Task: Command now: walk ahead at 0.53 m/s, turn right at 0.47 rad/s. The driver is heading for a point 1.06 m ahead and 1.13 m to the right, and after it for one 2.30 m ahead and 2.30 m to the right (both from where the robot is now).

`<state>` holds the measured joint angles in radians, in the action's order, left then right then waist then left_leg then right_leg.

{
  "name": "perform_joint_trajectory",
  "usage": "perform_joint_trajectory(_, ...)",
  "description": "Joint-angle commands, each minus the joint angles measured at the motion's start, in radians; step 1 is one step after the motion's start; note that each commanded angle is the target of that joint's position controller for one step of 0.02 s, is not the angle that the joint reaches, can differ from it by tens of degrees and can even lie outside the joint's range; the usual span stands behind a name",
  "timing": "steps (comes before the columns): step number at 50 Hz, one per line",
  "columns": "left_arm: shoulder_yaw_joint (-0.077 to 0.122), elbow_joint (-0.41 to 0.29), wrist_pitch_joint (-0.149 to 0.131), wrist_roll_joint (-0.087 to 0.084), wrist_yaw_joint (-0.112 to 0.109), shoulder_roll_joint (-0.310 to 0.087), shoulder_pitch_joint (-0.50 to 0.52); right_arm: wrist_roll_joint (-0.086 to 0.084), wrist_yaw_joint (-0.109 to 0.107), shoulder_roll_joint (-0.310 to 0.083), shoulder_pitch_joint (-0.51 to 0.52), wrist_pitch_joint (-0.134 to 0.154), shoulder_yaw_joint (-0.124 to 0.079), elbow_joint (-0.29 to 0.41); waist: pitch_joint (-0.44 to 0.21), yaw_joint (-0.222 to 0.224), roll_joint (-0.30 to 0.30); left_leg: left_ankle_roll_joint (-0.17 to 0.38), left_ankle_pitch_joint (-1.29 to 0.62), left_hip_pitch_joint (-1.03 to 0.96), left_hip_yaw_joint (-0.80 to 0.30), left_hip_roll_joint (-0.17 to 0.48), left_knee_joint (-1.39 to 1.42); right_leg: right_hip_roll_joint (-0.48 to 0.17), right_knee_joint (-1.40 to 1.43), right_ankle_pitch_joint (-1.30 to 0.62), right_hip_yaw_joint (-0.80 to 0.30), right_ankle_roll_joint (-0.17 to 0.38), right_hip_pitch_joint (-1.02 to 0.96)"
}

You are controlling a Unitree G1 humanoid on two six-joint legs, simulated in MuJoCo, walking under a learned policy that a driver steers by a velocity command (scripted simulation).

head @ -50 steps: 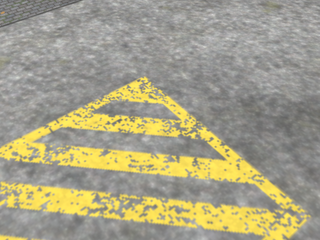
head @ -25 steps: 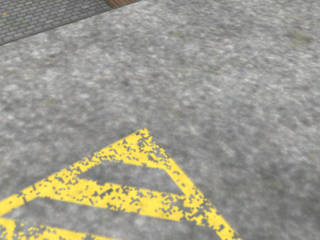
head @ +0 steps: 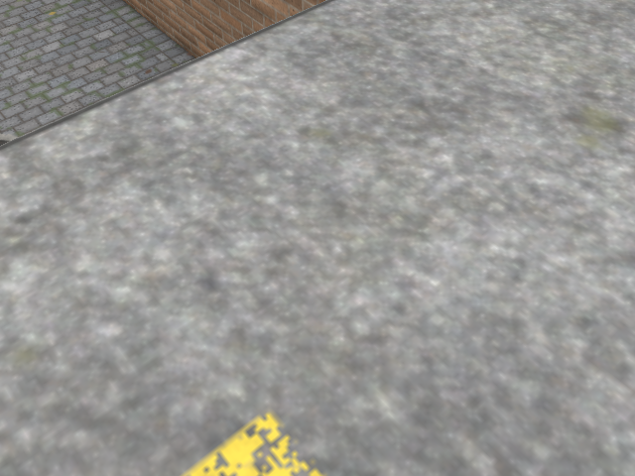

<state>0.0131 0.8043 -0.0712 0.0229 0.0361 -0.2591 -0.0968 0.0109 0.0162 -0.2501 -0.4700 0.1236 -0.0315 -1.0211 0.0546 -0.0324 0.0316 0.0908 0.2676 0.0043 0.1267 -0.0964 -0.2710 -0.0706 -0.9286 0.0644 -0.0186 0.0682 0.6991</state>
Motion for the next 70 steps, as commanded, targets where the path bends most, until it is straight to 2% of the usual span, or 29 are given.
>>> perform_joint_trajectory(1,-0.018,-0.021,-0.007,-0.016,0.020,0.012,-0.022,-0.020,-0.012,-0.089,0.108,0.038,-0.003,0.091,0.029,0.053,-0.077,-0.008,-0.816,0.250,0.056,0.166,0.047,0.084,0.270,-0.291,0.165,-0.002,-0.305)
perform_joint_trajectory(5,0.020,0.035,-0.001,0.029,0.018,-0.086,-0.236,-0.027,-0.059,-0.162,0.137,0.012,-0.026,0.120,-0.118,0.141,-0.145,-0.077,-1.044,0.122,0.072,0.231,-0.335,0.181,0.317,-0.212,0.183,0.064,-0.518)
perform_joint_trajectory(6,0.041,0.074,-0.003,0.034,0.011,-0.123,-0.379,-0.022,-0.067,-0.177,0.174,-0.003,-0.033,0.137,-0.174,0.204,-0.146,-0.089,-0.960,0.144,0.057,0.245,-0.557,0.176,0.355,-0.205,0.128,0.096,-0.628)
perform_joint_trajectory(7,0.062,0.093,-0.008,0.024,-0.003,-0.152,-0.450,-0.022,-0.064,-0.189,0.205,-0.019,-0.046,0.144,-0.182,0.253,-0.065,-0.108,-0.550,0.191,0.082,0.157,-0.901,0.120,0.470,-0.321,0.051,0.143,-0.676)
perform_joint_trajectory(8,0.083,0.080,-0.001,0.004,-0.018,-0.239,-0.388,0.007,-0.059,-0.084,0.118,-0.030,-0.030,0.177,-0.158,0.122,0.178,-0.135,0.353,0.476,0.072,0.008,-1.251,-0.068,0.315,-1.173,-0.190,0.192,-0.826)
perform_joint_trajectory(9,0.103,0.044,0.006,-0.002,-0.017,-0.302,-0.358,-0.018,-0.061,-0.066,-0.048,-0.045,-0.014,0.216,-0.419,0.064,0.191,-0.149,0.348,0.638,-0.139,-0.013,-1.438,-0.264,0.389,-1.321,-0.548,0.405,-1.042)
perform_joint_trajectory(10,0.107,-0.032,0.027,-0.020,-0.029,-0.255,-0.227,0.003,-0.063,-0.094,-0.039,-0.054,-0.006,0.210,-0.438,0.051,0.021,-0.134,0.239,0.658,-0.204,0.054,-1.400,-0.274,0.494,-0.924,-0.625,0.428,-0.963)
perform_joint_trajectory(12,0.078,-0.043,0.057,-0.030,-0.044,-0.136,-0.157,0.034,-0.057,-0.128,0.147,-0.073,-0.018,0.249,-0.184,0.024,-0.146,-0.141,0.204,0.655,-0.208,0.112,-1.196,-0.149,0.611,-0.430,-0.529,0.341,-0.643)
perform_joint_trajectory(14,0.075,-0.029,0.059,-0.025,-0.045,-0.126,-0.191,0.045,-0.060,-0.114,0.197,-0.119,-0.016,0.280,-0.121,0.015,-0.128,-0.149,0.183,0.575,-0.207,0.134,-1.036,-0.080,0.622,-0.461,-0.442,0.265,-0.489)
perform_joint_trajectory(18,0.102,-0.051,0.064,-0.017,-0.044,-0.193,-0.201,0.034,-0.061,-0.087,0.253,-0.155,-0.007,0.328,-0.179,0.022,-0.061,-0.157,0.081,0.553,-0.209,0.128,-0.883,0.010,0.591,-0.433,-0.410,0.124,-0.463)
perform_joint_trajectory(22,0.118,-0.077,0.096,-0.029,-0.054,-0.215,-0.209,0.029,-0.058,-0.118,0.355,-0.177,-0.017,0.372,-0.157,0.060,0.026,-0.166,0.011,0.627,-0.249,0.110,-0.784,0.060,0.637,-0.012,-0.504,0.026,-0.508)
perform_joint_trajectory(30,0.134,-0.088,0.112,-0.015,-0.048,-0.235,-0.255,0.008,-0.060,-0.156,0.444,-0.142,-0.018,0.392,-0.101,0.108,0.090,-0.127,0.045,0.641,-0.302,0.051,-0.580,0.056,0.616,0.062,-0.660,0.058,-0.650)
perform_joint_trajectory(34,0.136,-0.103,0.115,-0.005,-0.037,-0.254,-0.222,-0.006,-0.060,-0.174,0.428,-0.124,-0.016,0.390,-0.099,0.094,0.101,-0.100,0.078,0.479,-0.301,0.005,-0.442,0.065,0.580,-0.042,-0.711,0.080,-0.588)
perform_joint_trajectory(37,0.131,-0.122,0.115,-0.004,-0.028,-0.254,-0.155,-0.015,-0.073,-0.194,0.361,-0.118,-0.022,0.375,-0.086,0.050,0.111,-0.099,0.040,0.246,-0.294,-0.011,-0.218,0.110,0.585,0.055,-0.747,0.027,-0.461)
perform_joint_trajectory(38,0.126,-0.121,0.112,-0.011,-0.027,-0.242,-0.146,-0.013,-0.083,-0.202,0.344,-0.114,-0.024,0.370,-0.080,0.030,0.073,-0.096,-0.050,0.136,-0.299,0.018,-0.074,0.157,0.552,0.225,-0.721,-0.016,-0.391)
perform_joint_trajectory(39,0.114,-0.109,0.104,-0.019,-0.030,-0.197,-0.212,-0.011,-0.094,-0.241,0.368,-0.115,-0.033,0.382,-0.119,0.065,-0.039,-0.072,-0.023,0.014,-0.386,0.144,0.016,0.232,0.453,0.492,-0.619,-0.068,-0.316)
perform_joint_trajectory(40,0.103,-0.117,0.099,-0.031,-0.038,-0.151,-0.260,-0.003,-0.096,-0.310,0.358,-0.124,-0.042,0.414,-0.179,0.069,-0.179,0.011,0.088,-0.055,-0.620,0.406,0.062,0.329,0.178,0.551,-0.385,-0.109,-0.235)
perform_joint_trajectory(41,0.121,-0.127,0.097,0.000,-0.038,-0.240,-0.222,0.012,-0.086,-0.319,0.409,-0.131,-0.040,0.424,-0.122,0.063,-0.168,0.091,0.049,0.069,-0.703,0.468,0.097,0.323,-0.008,0.517,-0.234,-0.117,-0.139)
perform_joint_trajectory(42,0.129,-0.134,0.100,0.019,-0.031,-0.285,-0.178,0.011,-0.080,-0.259,0.395,-0.135,-0.033,0.406,-0.089,0.063,-0.150,0.122,-0.081,0.134,-0.610,0.448,0.064,0.234,-0.112,0.439,-0.196,-0.122,-0.155)
perform_joint_trajectory(44,0.122,-0.106,0.123,0.016,-0.010,-0.251,-0.222,0.004,-0.066,-0.202,0.426,-0.142,-0.018,0.418,-0.055,0.082,-0.132,0.085,-0.218,0.189,-0.378,0.323,0.013,0.207,-0.268,0.340,-0.145,-0.113,-0.167)
perform_joint_trajectory(47,0.108,-0.110,0.142,-0.010,0.012,-0.231,-0.206,0.012,-0.066,-0.189,0.383,-0.146,-0.011,0.426,-0.042,0.061,-0.146,0.088,-0.335,0.158,-0.253,0.293,-0.007,0.159,-0.344,0.299,-0.073,-0.125,-0.122)
perform_joint_trajectory(52,0.086,-0.149,0.149,-0.014,0.027,-0.186,-0.101,0.016,-0.058,-0.207,0.266,-0.142,-0.031,0.394,-0.045,0.002,-0.189,0.094,-0.421,0.013,-0.185,0.339,-0.031,0.084,-0.184,0.304,-0.011,-0.150,-0.069)
perform_joint_trajectory(59,0.066,-0.213,0.157,-0.024,0.043,-0.128,-0.015,0.021,-0.031,-0.216,0.258,-0.131,-0.055,0.389,-0.088,0.002,-0.205,0.083,-0.474,0.068,-0.034,0.407,-0.092,0.045,0.082,0.349,0.081,-0.101,-0.274)
perform_joint_trajectory(63,0.074,-0.238,0.158,-0.018,0.032,-0.133,-0.014,-0.006,-0.011,-0.236,0.234,-0.134,-0.069,0.384,-0.111,0.011,-0.220,0.020,-0.484,0.094,0.027,0.449,-0.224,0.077,0.297,0.345,0.120,-0.052,-0.410)
perform_joint_trajectory(64,0.078,-0.223,0.151,-0.009,0.023,-0.135,-0.070,-0.018,-0.008,-0.237,0.240,-0.140,-0.072,0.382,-0.127,0.055,-0.172,-0.026,-0.426,0.154,0.066,0.440,-0.323,0.087,0.435,0.240,0.106,-0.032,-0.514)
perform_joint_trajectory(65,0.097,-0.193,0.137,0.008,0.005,-0.197,-0.161,-0.018,-0.005,-0.221,0.200,-0.144,-0.070,0.375,-0.152,0.100,-0.015,-0.091,-0.236,0.313,0.110,0.384,-0.528,0.027,0.583,0.128,-0.058,0.001,-0.687)
perform_joint_trajectory(66,0.135,-0.216,0.128,-0.006,-0.012,-0.384,-0.166,0.000,0.001,-0.117,0.184,-0.149,-0.042,0.458,-0.134,0.043,0.309,-0.186,0.426,0.660,0.135,0.205,-0.776,-0.295,0.569,-0.374,-0.522,0.130,-0.801)
perform_joint_trajectory(67,0.151,-0.216,0.124,-0.026,-0.017,-0.363,-0.247,0.034,-0.018,-0.167,0.298,-0.165,-0.043,0.477,-0.193,0.156,0.146,-0.190,0.427,0.705,-0.084,0.179,-0.888,-0.301,0.543,-0.462,-0.518,0.248,-0.787)
perform_joint_trajectory(70,0.110,-0.219,0.134,-0.022,-0.038,-0.247,-0.076,0.011,-0.027,-0.189,0.303,-0.161,-0.053,0.457,-0.047,0.049,0.102,-0.171,0.158,0.677,-0.146,0.207,-0.843,-0.108,0.589,-0.198,-0.324,0.164,-0.631)
